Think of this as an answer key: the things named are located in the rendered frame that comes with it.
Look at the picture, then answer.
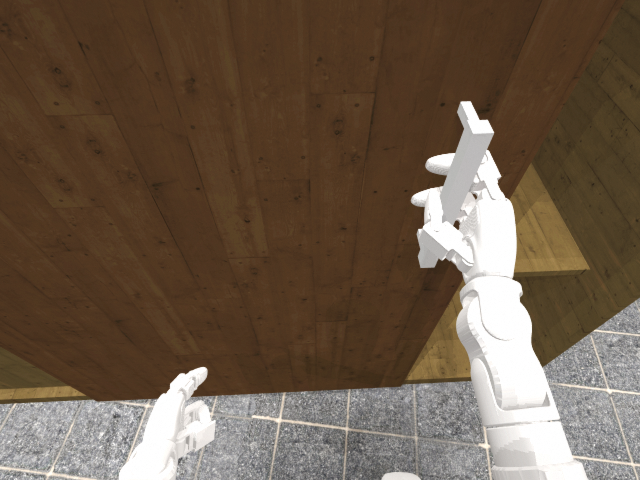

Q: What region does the handle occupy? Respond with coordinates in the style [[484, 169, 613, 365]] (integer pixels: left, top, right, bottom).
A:
[[417, 101, 494, 268]]

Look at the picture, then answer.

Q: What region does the robot left hand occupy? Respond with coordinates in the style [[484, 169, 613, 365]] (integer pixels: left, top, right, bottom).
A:
[[142, 367, 216, 459]]

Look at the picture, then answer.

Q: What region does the robot right hand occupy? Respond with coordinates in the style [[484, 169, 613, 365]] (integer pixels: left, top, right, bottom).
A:
[[411, 150, 517, 284]]

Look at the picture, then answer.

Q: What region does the robot right forearm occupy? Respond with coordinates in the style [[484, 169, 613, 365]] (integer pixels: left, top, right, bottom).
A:
[[456, 276, 588, 480]]

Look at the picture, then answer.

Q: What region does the wardrobe door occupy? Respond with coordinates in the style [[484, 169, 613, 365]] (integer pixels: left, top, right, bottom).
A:
[[0, 347, 69, 389], [0, 0, 625, 402]]

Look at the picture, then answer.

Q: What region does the robot left forearm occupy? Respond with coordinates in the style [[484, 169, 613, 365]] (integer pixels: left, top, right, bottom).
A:
[[119, 438, 178, 480]]

